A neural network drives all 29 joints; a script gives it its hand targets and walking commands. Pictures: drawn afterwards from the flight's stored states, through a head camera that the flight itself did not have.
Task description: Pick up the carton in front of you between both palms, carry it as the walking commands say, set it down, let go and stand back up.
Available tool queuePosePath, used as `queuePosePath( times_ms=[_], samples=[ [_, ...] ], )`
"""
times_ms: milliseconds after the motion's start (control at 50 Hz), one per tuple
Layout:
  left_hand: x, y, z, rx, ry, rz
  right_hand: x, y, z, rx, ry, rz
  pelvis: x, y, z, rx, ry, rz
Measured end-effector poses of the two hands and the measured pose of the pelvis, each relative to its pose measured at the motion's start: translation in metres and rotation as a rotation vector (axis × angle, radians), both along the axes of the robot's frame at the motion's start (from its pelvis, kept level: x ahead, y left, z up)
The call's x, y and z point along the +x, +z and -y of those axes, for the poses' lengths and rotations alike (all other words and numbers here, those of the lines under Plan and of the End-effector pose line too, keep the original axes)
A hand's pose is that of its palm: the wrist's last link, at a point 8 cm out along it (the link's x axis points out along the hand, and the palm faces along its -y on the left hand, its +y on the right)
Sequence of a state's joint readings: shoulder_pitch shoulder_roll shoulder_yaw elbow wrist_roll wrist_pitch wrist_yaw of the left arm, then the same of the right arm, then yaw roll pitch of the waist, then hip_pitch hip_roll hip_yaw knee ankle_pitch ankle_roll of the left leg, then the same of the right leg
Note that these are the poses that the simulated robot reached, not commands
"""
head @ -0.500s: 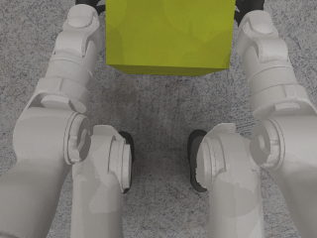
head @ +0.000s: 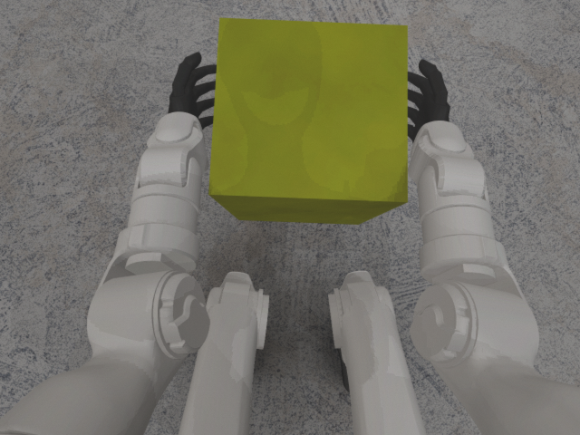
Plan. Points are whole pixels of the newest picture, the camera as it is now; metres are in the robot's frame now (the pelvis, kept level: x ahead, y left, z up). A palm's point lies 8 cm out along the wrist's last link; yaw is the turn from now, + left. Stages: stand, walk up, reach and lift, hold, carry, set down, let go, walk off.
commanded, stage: reach and lift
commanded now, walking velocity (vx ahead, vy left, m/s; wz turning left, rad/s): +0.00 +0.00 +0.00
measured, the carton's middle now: (304, 144) +0.50 -0.01 -0.13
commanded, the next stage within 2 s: none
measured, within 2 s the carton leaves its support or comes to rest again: neither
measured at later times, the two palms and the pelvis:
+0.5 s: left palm (127, 85) +0.47 +0.14 +0.09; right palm (501, 91) +0.46 -0.16 +0.09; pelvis +0.04 +0.00 +0.13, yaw +0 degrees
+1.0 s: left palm out of the picture +0.42 +0.15 +0.24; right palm out of the picture +0.42 -0.15 +0.24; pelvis +0.10 +0.00 +0.27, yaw +0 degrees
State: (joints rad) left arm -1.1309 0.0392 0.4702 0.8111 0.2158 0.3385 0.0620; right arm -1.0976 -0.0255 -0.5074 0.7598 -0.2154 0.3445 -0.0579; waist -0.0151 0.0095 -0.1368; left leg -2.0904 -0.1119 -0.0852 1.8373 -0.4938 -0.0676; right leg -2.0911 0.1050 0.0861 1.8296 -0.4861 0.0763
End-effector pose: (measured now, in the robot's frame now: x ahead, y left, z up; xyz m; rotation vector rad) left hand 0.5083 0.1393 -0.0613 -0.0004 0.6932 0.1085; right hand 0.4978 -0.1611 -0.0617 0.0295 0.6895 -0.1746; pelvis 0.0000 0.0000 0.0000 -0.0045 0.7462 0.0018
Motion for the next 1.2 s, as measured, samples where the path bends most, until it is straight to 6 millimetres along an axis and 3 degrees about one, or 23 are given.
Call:
queuePosePath(
  times_ms=[340,920,1200],
  samples=[
    [-0.025,0.096,-0.004,-0.010,0.019,0.006,-0.021,0.097,-0.003,0.007,0.005,0.007,0.027,0.082,0.000,0.000,0.000,0.057],
    [-0.079,0.279,-0.007,-0.016,0.038,0.007,-0.070,0.281,-0.007,0.012,0.015,0.008,0.090,0.247,0.001,0.004,0.001,0.399],
    [-0.102,0.362,-0.009,-0.008,0.037,0.030,-0.091,0.364,-0.008,0.006,0.027,0.030,0.113,0.299,0.002,0.006,0.001,0.648]
  ],
)
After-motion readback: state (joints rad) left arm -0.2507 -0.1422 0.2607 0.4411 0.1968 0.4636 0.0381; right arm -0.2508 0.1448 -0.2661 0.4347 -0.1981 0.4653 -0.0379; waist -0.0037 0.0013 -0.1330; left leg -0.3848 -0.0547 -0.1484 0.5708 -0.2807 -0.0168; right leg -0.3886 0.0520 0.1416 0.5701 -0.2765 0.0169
